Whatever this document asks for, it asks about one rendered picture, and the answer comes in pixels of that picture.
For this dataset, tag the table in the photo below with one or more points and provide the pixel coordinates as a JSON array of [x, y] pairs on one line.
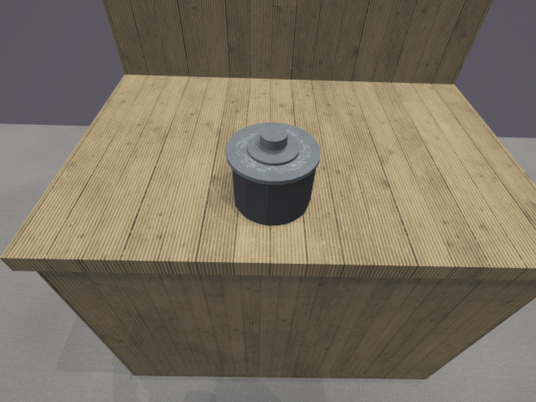
[[419, 238]]

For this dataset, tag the pot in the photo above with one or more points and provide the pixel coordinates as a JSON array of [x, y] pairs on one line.
[[272, 204]]

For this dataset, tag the knob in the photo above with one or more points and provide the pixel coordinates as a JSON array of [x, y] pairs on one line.
[[273, 138]]

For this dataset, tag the lid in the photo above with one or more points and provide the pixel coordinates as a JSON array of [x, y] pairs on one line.
[[251, 161]]

